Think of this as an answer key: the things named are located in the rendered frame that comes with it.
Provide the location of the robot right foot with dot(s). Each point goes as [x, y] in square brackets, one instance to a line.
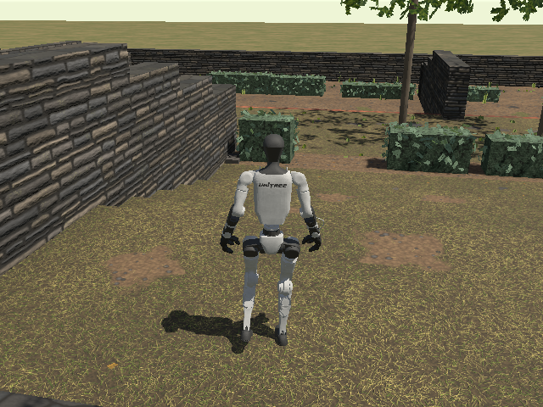
[281, 339]

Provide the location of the robot left hand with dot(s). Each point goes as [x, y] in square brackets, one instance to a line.
[225, 241]

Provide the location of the right robot forearm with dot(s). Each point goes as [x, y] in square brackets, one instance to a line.
[312, 225]

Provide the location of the humanoid robot torso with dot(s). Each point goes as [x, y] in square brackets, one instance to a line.
[272, 197]

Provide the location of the robot right hand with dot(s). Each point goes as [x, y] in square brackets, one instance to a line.
[310, 239]

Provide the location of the robot right upper arm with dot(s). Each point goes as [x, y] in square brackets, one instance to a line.
[299, 180]

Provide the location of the robot left upper arm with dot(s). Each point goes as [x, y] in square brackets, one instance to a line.
[244, 180]

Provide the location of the left robot forearm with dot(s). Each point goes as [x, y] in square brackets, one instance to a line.
[230, 224]

